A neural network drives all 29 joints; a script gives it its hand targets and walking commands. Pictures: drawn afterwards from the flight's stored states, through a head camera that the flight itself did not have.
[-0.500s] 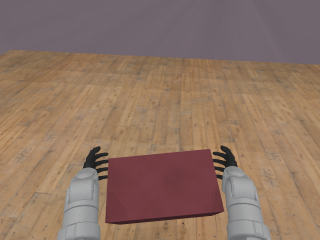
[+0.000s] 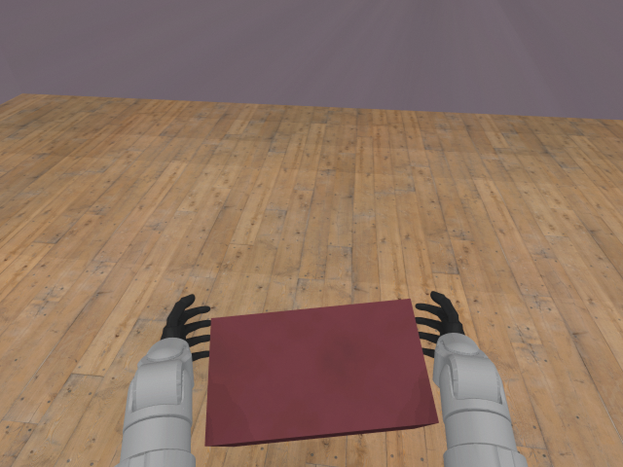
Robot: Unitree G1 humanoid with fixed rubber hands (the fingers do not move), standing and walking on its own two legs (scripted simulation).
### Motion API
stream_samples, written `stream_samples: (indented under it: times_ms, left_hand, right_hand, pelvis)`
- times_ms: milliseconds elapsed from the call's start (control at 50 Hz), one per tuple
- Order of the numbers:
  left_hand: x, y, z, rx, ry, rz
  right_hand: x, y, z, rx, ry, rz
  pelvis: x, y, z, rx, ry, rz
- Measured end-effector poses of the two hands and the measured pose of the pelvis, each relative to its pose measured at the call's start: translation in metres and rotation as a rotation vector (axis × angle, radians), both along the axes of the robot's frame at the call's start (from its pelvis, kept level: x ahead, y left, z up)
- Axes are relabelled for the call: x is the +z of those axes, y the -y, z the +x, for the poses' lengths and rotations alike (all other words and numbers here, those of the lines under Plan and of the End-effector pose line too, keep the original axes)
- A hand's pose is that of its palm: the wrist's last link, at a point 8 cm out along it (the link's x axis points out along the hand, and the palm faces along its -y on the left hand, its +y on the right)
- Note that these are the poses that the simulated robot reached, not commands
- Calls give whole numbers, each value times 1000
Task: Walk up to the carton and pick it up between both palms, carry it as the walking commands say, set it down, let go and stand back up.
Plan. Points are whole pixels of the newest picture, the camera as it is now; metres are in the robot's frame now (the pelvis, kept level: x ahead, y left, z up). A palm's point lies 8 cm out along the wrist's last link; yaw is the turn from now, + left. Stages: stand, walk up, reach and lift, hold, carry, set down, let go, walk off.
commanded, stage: hold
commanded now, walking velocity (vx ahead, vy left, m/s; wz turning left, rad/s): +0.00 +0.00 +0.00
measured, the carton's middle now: (317, 376) +0.28 +0.00 -0.06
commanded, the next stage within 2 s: carry in 0.18 s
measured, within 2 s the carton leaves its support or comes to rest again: neither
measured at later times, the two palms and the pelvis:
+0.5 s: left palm (206, 333) +0.29 +0.15 +0.05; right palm (479, 330) +0.28 -0.22 +0.06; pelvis -0.01 -0.04 -0.01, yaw -2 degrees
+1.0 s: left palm (307, 380) +0.22 +0.01 +0.05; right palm (587, 355) +0.24 -0.35 +0.05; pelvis -0.05 -0.18 -0.02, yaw +2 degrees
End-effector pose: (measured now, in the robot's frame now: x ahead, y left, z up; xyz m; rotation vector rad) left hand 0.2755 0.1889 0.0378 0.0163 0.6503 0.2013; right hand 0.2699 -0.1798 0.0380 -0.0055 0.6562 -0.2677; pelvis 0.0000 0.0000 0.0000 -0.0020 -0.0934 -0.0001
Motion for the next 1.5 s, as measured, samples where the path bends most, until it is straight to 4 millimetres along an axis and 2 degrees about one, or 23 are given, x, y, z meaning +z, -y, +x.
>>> stream_samples:
  times_ms: [240, 320, 400, 480, 580, 640, 720, 800, 860, 960, 1060, 1120, 1180, 1220, 1320, 1420, 1460, 1500]
  left_hand:
    - [3, -9, -1, 10, 16, 14]
    - [3, -5, 3, 10, 16, 14]
    - [6, 8, 9, 17, 1, -5]
    - [13, 33, 13, 39, -18, -20]
    - [17, 77, 12, 56, -10, -63]
    - [14, 103, 7, 66, -31, -87]
    - [4, 127, 0, 32, -50, -64]
    - [6, 147, -10, 45, -65, -21]
    - [11, 160, -21, 106, -84, -24]
    - [9, 172, -45, 167, -95, -37]
    - [11, 182, -69, 236, -49, -62]
    - [11, 193, -82, 264, -30, -60]
    - [4, 207, -95, 255, -23, -87]
    - [-1, 222, -103, 220, -42, -94]
    - [13, 262, -117, 188, -79, -65]
    - [19, 307, -120, 154, -40, -27]
    - [16, 331, -121, 154, -18, -22]
    - [13, 358, -126, 171, -34, -21]
  right_hand:
    - [6, -10, 3, 17, 17, -24]
    - [9, -7, 4, -4, 19, -29]
    - [15, 5, 4, -51, 11, 1]
    - [21, 30, 6, -68, -5, 15]
    - [24, 73, -1, -100, 7, 27]
    - [21, 98, -10, -119, -13, 34]
    - [18, 122, -23, -179, -23, 65]
    - [4, 141, -30, -172, -40, 103]
    - [-4, 155, -32, -126, -70, 115]
    - [6, 167, -28, -83, -76, 115]
    - [9, 176, -28, -3, -39, 104]
    - [6, 186, -33, 37, -28, 101]
    - [11, 200, -45, 47, -15, 62]
    - [15, 216, -59, 20, -22, 51]
    - [10, 258, -92, -22, -70, 85]
    - [19, 302, -99, -16, -28, 54]
    - [14, 326, -97, 0, -8, 53]
    - [3, 353, -100, -1, -23, 73]
  pelvis:
    - [-3, -6, -6, 1, -26, 2]
    - [-9, 0, -9, -12, -75, 7]
    - [-10, 13, -9, -32, -122, -8]
    - [-9, 35, -12, -34, -153, -32]
    - [-17, 67, -14, -35, -167, -44]
    - [-20, 82, -15, -15, -177, -27]
    - [-29, 100, -19, -30, -170, 1]
    - [-34, 126, -22, -42, -172, -7]
    - [-30, 143, -28, 7, -177, 2]
    - [-21, 170, -41, 30, -188, 29]
    - [-23, 198, -55, 52, -200, 25]
    - [-27, 214, -63, 64, -204, 16]
    - [-30, 231, -73, 43, -209, 15]
    - [-28, 242, -83, 35, -188, 18]
    - [-17, 271, -93, 59, -157, -29]
    - [-23, 323, -104, 25, -148, -36]
    - [-33, 350, -108, 27, -149, -32]
    - [-35, 367, -114, 49, -148, -51]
